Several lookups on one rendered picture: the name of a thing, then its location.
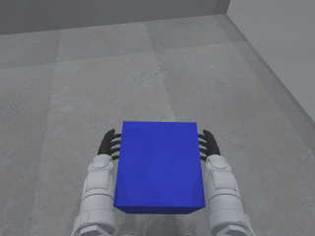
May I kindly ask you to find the right robot forearm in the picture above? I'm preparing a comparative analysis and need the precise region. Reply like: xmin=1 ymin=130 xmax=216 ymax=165
xmin=204 ymin=154 xmax=256 ymax=236

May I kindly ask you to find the robot right hand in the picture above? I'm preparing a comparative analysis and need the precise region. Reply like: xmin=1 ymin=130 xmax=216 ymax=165
xmin=198 ymin=129 xmax=221 ymax=161

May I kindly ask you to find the carton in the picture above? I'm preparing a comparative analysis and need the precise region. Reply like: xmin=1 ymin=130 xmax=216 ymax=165
xmin=113 ymin=121 xmax=206 ymax=214

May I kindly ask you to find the robot left hand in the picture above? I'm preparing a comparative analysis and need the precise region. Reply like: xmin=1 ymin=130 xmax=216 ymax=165
xmin=97 ymin=129 xmax=122 ymax=160

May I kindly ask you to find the left robot forearm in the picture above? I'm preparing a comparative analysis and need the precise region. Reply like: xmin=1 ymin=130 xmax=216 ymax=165
xmin=71 ymin=154 xmax=116 ymax=236

